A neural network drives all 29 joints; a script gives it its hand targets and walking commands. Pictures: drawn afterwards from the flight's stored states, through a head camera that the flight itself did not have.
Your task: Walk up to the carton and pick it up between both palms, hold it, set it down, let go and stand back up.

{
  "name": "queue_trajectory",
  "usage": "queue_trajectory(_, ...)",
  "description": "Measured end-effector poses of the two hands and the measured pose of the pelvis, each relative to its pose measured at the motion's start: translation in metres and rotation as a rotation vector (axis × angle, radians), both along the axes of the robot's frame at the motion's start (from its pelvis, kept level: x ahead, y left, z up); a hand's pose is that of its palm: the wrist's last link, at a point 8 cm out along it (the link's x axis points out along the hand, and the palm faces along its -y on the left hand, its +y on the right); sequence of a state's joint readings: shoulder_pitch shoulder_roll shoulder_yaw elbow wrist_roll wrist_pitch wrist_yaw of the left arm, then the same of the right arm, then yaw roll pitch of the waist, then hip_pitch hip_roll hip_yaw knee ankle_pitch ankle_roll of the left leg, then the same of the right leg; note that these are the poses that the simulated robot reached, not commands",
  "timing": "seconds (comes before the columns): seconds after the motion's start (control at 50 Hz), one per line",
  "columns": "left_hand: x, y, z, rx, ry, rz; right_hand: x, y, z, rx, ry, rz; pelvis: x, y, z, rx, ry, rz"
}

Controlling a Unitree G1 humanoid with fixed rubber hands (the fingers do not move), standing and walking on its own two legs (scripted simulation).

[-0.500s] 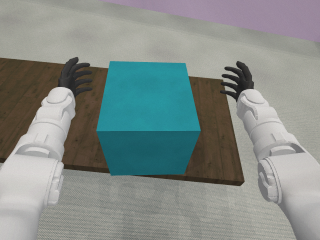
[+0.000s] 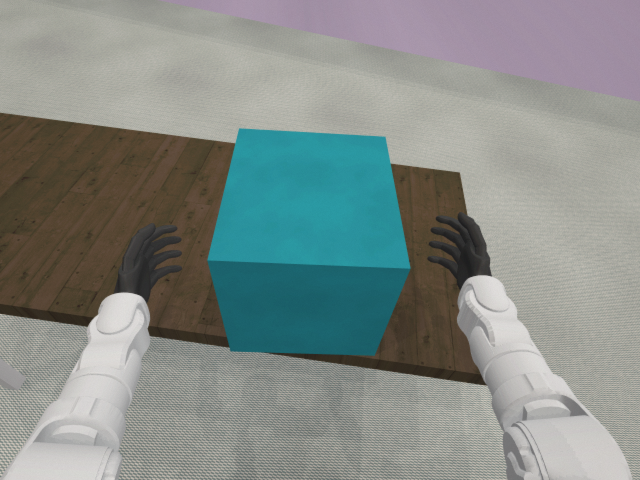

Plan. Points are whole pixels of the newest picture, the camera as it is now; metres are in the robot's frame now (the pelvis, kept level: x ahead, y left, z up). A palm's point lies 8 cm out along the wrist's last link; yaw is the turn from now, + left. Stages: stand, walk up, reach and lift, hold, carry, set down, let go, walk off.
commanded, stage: set down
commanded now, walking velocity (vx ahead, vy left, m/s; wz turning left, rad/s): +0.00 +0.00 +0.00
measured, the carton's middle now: (308, 244) +0.49 +0.00 -0.01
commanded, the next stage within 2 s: let go in 1.92 s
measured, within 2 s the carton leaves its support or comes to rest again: neither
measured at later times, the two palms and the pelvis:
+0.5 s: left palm (133, 358) +0.31 +0.23 -0.02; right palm (478, 352) +0.30 -0.22 -0.01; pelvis +0.00 +0.00 +0.00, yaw -2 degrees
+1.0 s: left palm (135, 419) +0.24 +0.23 -0.05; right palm (488, 406) +0.24 -0.22 -0.04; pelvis +0.02 +0.00 +0.00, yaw -2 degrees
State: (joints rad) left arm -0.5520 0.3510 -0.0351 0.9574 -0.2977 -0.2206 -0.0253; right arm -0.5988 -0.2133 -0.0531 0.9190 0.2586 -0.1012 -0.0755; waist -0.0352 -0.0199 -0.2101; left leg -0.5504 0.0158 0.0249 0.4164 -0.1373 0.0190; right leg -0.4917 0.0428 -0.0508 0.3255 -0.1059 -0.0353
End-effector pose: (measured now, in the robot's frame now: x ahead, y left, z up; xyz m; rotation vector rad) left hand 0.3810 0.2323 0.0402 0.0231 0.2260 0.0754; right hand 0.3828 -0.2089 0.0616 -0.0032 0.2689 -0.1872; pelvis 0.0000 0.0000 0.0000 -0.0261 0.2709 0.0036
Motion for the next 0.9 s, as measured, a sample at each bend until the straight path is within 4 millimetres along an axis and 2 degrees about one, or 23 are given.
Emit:
queue_trajectory(0.16,-0.02,-0.013,-0.016,-0.015,0.024,-0.033,-0.028,-0.009,-0.012,-0.015,0.012,-0.038,0.001,0.002,0.002,0.001,-0.066,-0.008)
queue_trajectory(0.36,-0.05,-0.002,-0.043,0.004,0.034,0.01,-0.068,-0.013,-0.054,-0.001,0.06,-0.032,0.001,0.003,0.002,0.004,-0.084,-0.027)
queue_trajectory(0.44,-0.064,0.001,-0.054,0.014,0.055,0.018,-0.078,-0.012,-0.068,0.016,0.068,-0.027,0.002,0.004,0.0,0.004,-0.073,-0.029)
queue_trajectory(0.68,-0.096,0.001,-0.068,0.002,0.041,0.006,-0.092,-0.008,-0.07,-0.003,0.004,-0.006,0.01,0.001,-0.001,0.005,-0.08,-0.029)
queue_trajectory(0.9,-0.13,-0.004,-0.087,-0.006,0.087,0.014,-0.131,-0.014,-0.089,-0.01,0.081,-0.019,0.016,-0.003,0.0,0.009,-0.137,-0.03)
